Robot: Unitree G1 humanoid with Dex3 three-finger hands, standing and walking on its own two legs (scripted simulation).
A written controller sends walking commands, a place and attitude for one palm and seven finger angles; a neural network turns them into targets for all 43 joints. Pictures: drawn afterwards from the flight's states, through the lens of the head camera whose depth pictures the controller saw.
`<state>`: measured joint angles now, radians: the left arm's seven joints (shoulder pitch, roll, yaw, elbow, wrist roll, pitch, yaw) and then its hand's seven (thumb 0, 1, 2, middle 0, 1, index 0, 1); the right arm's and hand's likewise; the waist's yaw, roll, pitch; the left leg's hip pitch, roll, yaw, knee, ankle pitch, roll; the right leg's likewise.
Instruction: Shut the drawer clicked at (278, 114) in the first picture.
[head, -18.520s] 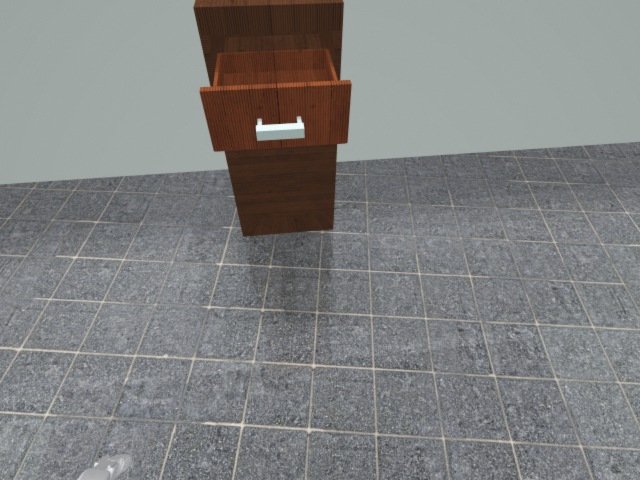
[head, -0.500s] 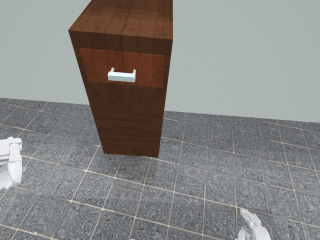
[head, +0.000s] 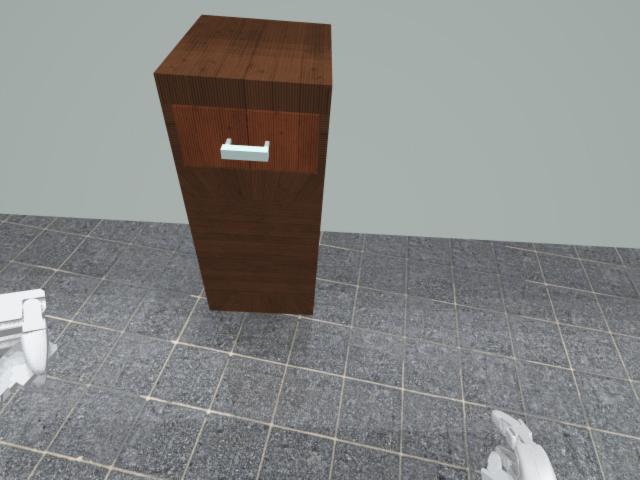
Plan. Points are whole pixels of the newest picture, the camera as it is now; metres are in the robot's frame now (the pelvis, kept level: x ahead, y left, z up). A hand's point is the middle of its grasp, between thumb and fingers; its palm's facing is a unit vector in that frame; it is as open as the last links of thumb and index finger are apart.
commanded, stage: stop stepping back and stand still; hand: left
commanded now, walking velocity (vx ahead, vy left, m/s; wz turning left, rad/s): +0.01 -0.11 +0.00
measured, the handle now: (246, 148) +0.83 +0.24 -0.03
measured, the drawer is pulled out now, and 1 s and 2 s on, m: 0.00 0.00 0.00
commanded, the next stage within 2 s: let the arm hang, fingers relaxed in 1.06 s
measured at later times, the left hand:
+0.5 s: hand (6, 440) +0.11 +0.25 +0.16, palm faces +0.40 -0.85 -0.36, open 3.3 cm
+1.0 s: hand out of the picture +0.08 +0.23 +0.17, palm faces +0.39 -0.81 -0.44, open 3.3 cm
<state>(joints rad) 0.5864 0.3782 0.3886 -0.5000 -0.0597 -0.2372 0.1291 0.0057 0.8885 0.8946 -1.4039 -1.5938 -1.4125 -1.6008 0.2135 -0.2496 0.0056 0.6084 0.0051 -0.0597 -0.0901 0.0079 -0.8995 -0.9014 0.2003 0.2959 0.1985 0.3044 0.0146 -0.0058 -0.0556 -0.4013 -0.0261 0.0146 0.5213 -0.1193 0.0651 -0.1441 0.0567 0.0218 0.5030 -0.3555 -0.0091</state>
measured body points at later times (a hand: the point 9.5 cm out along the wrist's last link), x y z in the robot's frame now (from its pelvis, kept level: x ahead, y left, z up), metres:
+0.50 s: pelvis -0.11 +0.01 +0.00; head -0.12 +0.03 +0.45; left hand +0.08 +0.30 +0.18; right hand +0.03 -0.21 -0.08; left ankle -0.04 +0.12 -0.73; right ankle -0.07 -0.11 -0.67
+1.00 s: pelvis -0.10 -0.01 +0.00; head -0.10 -0.01 +0.45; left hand +0.06 +0.27 +0.19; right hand +0.07 -0.25 -0.07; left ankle -0.07 +0.12 -0.73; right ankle -0.09 -0.12 -0.73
